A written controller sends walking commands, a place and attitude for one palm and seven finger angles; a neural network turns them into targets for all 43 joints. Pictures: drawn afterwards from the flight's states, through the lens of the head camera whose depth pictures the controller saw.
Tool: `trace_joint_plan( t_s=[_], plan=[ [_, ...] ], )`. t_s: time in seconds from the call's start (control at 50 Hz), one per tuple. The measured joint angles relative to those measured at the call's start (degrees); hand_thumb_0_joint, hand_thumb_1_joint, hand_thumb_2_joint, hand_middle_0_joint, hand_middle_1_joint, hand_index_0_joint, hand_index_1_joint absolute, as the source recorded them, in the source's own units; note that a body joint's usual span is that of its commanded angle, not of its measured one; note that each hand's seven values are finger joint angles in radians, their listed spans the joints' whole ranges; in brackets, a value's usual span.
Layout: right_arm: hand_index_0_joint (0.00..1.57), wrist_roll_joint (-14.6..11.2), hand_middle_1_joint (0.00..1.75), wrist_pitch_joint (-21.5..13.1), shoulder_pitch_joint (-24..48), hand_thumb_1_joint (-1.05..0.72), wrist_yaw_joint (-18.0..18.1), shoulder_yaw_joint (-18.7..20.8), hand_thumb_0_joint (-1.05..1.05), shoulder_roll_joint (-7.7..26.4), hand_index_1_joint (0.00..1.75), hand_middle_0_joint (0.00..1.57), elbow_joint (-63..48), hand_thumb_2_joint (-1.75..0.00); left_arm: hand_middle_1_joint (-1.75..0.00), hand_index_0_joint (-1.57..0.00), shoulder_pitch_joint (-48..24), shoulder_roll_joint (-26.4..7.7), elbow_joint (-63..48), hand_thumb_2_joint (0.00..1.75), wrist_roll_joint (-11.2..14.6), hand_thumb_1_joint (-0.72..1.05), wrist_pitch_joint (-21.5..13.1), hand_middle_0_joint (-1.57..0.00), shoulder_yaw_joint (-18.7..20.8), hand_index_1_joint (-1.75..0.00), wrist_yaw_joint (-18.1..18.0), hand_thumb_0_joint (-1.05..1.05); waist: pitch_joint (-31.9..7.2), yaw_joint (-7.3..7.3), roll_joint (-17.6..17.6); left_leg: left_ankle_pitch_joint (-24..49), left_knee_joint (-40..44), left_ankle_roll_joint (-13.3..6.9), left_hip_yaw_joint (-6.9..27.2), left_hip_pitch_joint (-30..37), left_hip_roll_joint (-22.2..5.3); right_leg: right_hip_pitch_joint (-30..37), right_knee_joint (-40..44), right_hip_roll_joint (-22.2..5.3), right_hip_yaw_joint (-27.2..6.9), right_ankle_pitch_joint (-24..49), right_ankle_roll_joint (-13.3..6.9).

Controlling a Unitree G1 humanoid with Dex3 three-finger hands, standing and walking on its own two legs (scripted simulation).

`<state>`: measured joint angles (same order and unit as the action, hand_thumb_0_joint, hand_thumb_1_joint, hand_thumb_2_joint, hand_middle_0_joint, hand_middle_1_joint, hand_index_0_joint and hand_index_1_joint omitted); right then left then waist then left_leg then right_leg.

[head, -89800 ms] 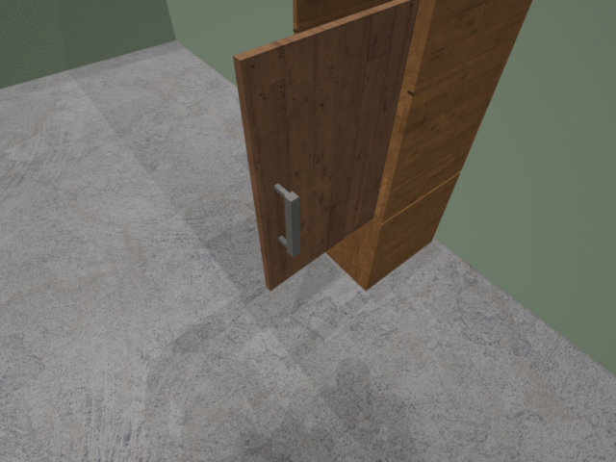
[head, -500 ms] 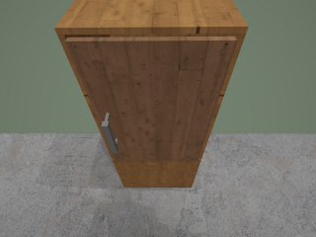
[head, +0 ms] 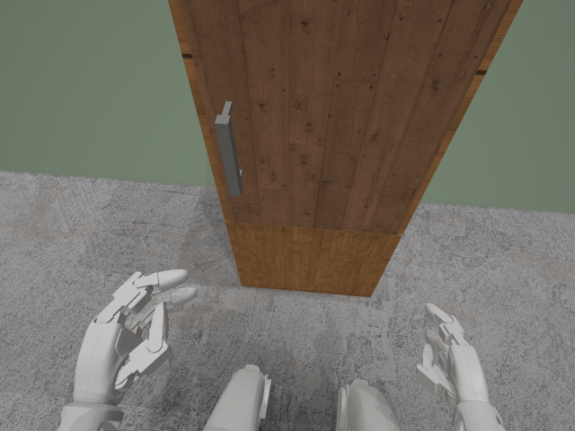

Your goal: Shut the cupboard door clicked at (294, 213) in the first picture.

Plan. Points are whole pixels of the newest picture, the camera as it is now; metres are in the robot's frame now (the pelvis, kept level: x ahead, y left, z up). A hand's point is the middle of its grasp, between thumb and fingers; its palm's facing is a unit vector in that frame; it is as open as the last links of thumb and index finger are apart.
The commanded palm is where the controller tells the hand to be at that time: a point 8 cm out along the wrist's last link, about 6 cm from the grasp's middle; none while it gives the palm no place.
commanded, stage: raise the hand and make a fist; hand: left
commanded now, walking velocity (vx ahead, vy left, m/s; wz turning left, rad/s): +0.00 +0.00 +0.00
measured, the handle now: (232, 152) +0.53 +0.16 +0.04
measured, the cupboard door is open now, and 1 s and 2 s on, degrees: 0 0 0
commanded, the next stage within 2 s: bring the fist close to the handle in 1.36 s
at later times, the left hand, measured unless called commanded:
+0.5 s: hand (149, 323) +0.23 +0.20 +0.06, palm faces +0.02 -1.00 -0.03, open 3.4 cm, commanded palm +0.20 +0.25 +0.06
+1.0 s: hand (154, 299) +0.26 +0.20 +0.06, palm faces +0.01 -1.00 -0.04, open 3.1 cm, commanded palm +0.23 +0.25 +0.06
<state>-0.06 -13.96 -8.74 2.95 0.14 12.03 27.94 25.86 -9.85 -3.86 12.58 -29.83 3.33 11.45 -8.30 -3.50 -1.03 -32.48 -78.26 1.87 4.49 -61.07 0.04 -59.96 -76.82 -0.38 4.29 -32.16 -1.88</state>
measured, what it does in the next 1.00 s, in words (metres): stands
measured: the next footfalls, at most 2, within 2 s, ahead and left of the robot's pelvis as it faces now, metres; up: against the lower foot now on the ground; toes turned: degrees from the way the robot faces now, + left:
none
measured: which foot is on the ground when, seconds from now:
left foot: down 0.00-1.00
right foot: down 0.00-1.00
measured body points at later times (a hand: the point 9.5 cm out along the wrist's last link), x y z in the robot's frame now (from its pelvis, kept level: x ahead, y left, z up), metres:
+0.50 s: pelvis +0.01 +0.03 +0.01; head +0.08 +0.04 +0.45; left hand +0.22 +0.25 +0.06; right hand +0.19 -0.22 -0.06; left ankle +0.05 +0.13 -0.61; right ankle +0.05 -0.11 -0.61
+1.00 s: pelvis +0.03 +0.02 +0.01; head +0.10 +0.02 +0.45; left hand +0.25 +0.25 +0.06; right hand +0.21 -0.22 -0.07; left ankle +0.05 +0.13 -0.61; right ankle +0.05 -0.11 -0.61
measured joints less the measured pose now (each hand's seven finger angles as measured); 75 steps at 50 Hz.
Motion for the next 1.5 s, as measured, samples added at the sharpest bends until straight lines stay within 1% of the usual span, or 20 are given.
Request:
trace_joint_plan(
  t_s=[0.04,0.12,0.16,0.18,0.22,0.28,0.32,0.38,0.46,0.6,0.72,0.8,0.92,1.0,1.1,1.2,1.32,1.5],
  plan=[
    [0.2,-0.1,0.3,0.7,-1.2,-0.91,0.0,-1.3,0.01,-1.1,0.3,0.2,0.7,-0.9,-0.71,-0.57,-1.4,-0.5,-1.1,0.9,-0.3,0.9,2.0,-0.57,-0.5,-0.71,-0.1,0.02,-0.2,0.57,-0.5,0.4,0.0,-0.2,0.1,-0.7,0.0,-0.4,0.5,0.0,0.1,0.6,0.3],
    [0.2,-0.5,0.3,2.3,-4.0,-0.9,0.0,-2.6,0.01,-2.4,0.3,0.21,1.6,-0.9,-0.79,-0.65,-2.9,-0.9,-0.7,0.9,-0.5,0.9,7.5,-0.65,-0.2,-0.79,-0.9,0.02,-0.5,2.05,-1.0,1.2,1.3,-0.8,-0.5,-0.5,0.0,-0.3,2.1,0.0,-0.6,1.7,1.0],
    [0.21,-0.5,0.3,2.7,-5.5,-0.9,0.1,-2.7,0.01,-2.4,0.3,0.21,1.9,-0.9,-0.83,-0.68,-2.5,-1.0,-0.3,0.9,-0.4,0.9,9.2,-0.68,0.3,-0.83,-2.0,0.02,-0.7,2.74,-1.1,1.5,2.1,-1.2,-1.0,-0.1,0.0,0.1,3.0,0.0,-1.0,2.2,1.3],
    [0.21,-0.4,0.3,2.7,-6.2,-0.9,0.1,-2.5,0.01,-2.3,0.3,0.21,2.0,-0.9,-0.85,-0.7,-2.1,-1.1,-0.3,0.9,-0.4,0.9,9.4,-0.7,0.5,-0.85,-2.6,0.02,-0.8,3.03,-1.1,1.6,2.5,-1.4,-1.2,0.1,0.0,0.3,3.5,0.0,-1.2,2.4,1.5],
    [0.21,-0.2,0.3,2.6,-7.3,-0.9,0.1,-2.1,0.01,-1.6,0.3,0.21,2.3,-0.9,-0.89,-0.74,-1.0,-1.2,-0.5,0.9,-0.3,0.9,8.7,-0.74,1.0,-0.89,-3.7,0.02,-0.9,3.49,-1.1,1.6,2.9,-1.7,-1.5,0.4,0.0,0.5,4.1,0.0,-1.5,2.6,1.7],
    [0.2,0.2,0.3,2.2,-8.1,-0.9,0.1,-1.3,0.01,-0.3,0.3,0.21,2.7,-0.9,-0.95,-0.79,0.1,-1.3,-0.9,0.9,-0.1,0.9,6.1,-0.79,1.6,-0.95,-4.5,0.02,-1.2,3.84,-1.0,1.5,3.0,-2.1,-1.8,0.2,0.2,0.5,4.3,-0.2,-1.7,2.5,2.1],
    [0.2,0.3,0.3,2.1,-8.0,-0.9,0.0,-0.6,0.01,0.7,0.3,0.21,2.7,-0.9,-0.99,-0.83,0.5,-1.4,-1.0,0.9,-0.2,0.9,4.7,-0.83,1.6,-0.99,-4.5,0.02,-1.3,3.9,-0.8,1.2,2.7,-2.3,-1.8,-0.1,0.3,0.3,4.1,-0.3,-1.8,2.3,2.2],
    [0.2,0.2,0.3,2.2,-7.2,-0.9,0.1,0.1,0.02,1.8,0.3,0.21,2.4,-0.9,-1.05,-0.88,0.6,-1.5,-1.1,0.9,-0.2,0.9,3.8,-0.88,1.3,-1.05,-4.0,0.02,-1.4,3.89,-0.6,0.8,2.1,-2.5,-1.8,-0.5,0.5,0.0,3.7,-0.4,-1.8,1.9,2.5],
    [0.2,0.2,0.3,2.6,-5.6,-0.9,0.3,0.6,0.01,2.2,0.3,0.2,1.2,-0.9,-1.13,-0.96,0.4,-1.9,-1.0,0.9,-0.4,0.9,4.4,-0.96,1.1,-1.13,-3.5,0.02,-1.4,3.74,-0.1,0.3,1.7,-2.6,-1.8,-0.8,0.5,-0.2,3.5,-0.5,-1.7,1.5,2.6],
    [0.2,0.4,0.3,3.5,-3.2,-0.91,-0.1,-0.1,0.01,1.1,0.3,0.2,-0.9,-0.9,-1.27,-1.08,0.1,-2.2,-2.0,0.9,0.0,0.9,4.6,-1.09,2.0,-1.27,-3.1,0.02,-1.8,3.11,0.0,-0.4,1.6,-2.4,-1.0,-0.7,0.3,0.3,3.7,-0.2,-1.0,0.9,2.4],
    [0.2,0.5,0.3,4.6,-2.6,-0.9,-0.4,-1.2,0.01,0.2,0.3,0.2,-1.6,-0.9,-1.38,-1.19,-0.9,-2.4,-1.1,0.9,0.4,0.9,5.7,-1.19,2.7,-1.39,-1.3,0.02,-2.2,2.56,-0.3,-0.9,1.6,-2.0,-0.5,-0.4,0.2,0.7,3.9,-0.1,-0.5,0.3,2.1],
    [0.2,0.4,0.3,5.0,-2.9,-0.9,-0.4,-1.5,0.01,0.0,0.3,0.21,-1.4,-0.9,-1.44,-1.24,-1.6,-2.6,-0.4,0.9,1.1,0.9,6.2,-1.25,3.5,-1.44,-0.2,0.02,-2.2,2.47,-0.4,-1.2,1.5,-1.8,-0.4,-0.4,0.0,0.6,3.7,0.1,-0.4,0.0,1.9],
    [0.2,0.3,0.3,5.4,-4.0,-0.9,-0.2,-1.2,0.01,0.5,0.3,0.21,-0.4,-0.9,-1.48,-1.28,-3.0,-2.9,0.7,0.9,2.2,0.9,5.9,-1.28,4.9,-1.48,1.0,0.02,-2.3,2.72,-0.6,-1.6,1.3,-1.5,-0.3,-0.6,-0.2,0.3,3.2,0.3,-0.4,-0.5,1.6],
    [0.2,0.0,0.3,5.7,-4.8,-0.9,0.0,-0.7,0.01,1.1,0.3,0.21,0.1,-0.9,-1.49,-1.29,-3.8,-3.1,1.6,0.9,2.6,0.9,6.3,-1.29,5.4,-1.49,1.5,0.02,-2.2,3.07,-0.8,-1.6,1.3,-1.3,-0.4,-0.6,-0.3,0.1,3.0,0.4,-0.5,-0.6,1.4],
    [0.2,-0.2,0.3,5.9,-5.5,-0.9,0.1,0.0,0.01,1.6,0.3,0.2,0.6,-0.9,-1.49,-1.29,-3.9,-2.9,2.1,0.9,3.1,0.9,6.1,-1.3,5.7,-1.5,1.6,0.02,-2.3,3.49,-0.7,-1.5,1.7,-1.2,-0.7,-0.3,-0.4,0.0,3.0,0.5,-0.8,-0.5,1.3],
    [0.2,-0.2,0.3,6.0,-5.7,-0.9,0.2,0.3,0.01,1.8,0.3,0.2,0.6,-0.9,-1.5,-1.29,-3.8,-2.7,2.6,0.9,3.0,0.9,5.3,-1.3,5.5,-1.5,1.4,0.02,-2.4,3.69,-0.7,-1.4,1.8,-1.2,-0.9,-0.2,-0.5,-0.1,2.9,0.5,-1.0,-0.4,1.3],
    [0.2,-0.2,0.3,6.1,-5.2,-0.91,0.2,0.1,0.01,1.6,0.3,0.2,0.2,-0.9,-1.5,-1.3,-3.9,-2.6,3.2,0.9,3.0,0.9,4.8,-1.3,5.3,-1.5,1.3,0.02,-2.4,3.6,-0.5,-1.3,1.7,-1.2,-1.0,-0.3,-0.4,-0.2,2.8,0.5,-1.1,-0.4,1.3],
    [0.2,-0.2,0.3,6.1,-4.6,-0.9,0.1,-0.6,0.01,1.3,0.3,0.2,-0.5,-0.9,-1.5,-1.3,-3.7,-2.7,2.8,0.9,2.8,0.9,4.9,-1.3,5.1,-1.5,1.3,0.02,-2.3,3.23,-0.8,-1.1,1.7,-1.3,-0.7,-0.4,-0.2,0.1,3.0,0.3,-0.8,-0.2,1.4]
  ],
)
